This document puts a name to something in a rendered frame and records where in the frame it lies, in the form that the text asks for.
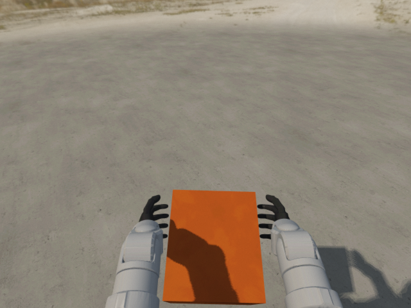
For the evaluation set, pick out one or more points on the robot right hand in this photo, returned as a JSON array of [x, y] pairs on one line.
[[278, 209]]

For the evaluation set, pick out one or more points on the robot left hand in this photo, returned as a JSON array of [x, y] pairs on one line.
[[150, 208]]

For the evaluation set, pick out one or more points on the left robot forearm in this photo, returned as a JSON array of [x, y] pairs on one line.
[[138, 268]]

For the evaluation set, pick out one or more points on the right robot forearm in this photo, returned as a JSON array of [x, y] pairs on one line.
[[304, 276]]

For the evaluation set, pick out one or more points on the carton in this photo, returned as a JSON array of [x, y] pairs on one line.
[[214, 251]]

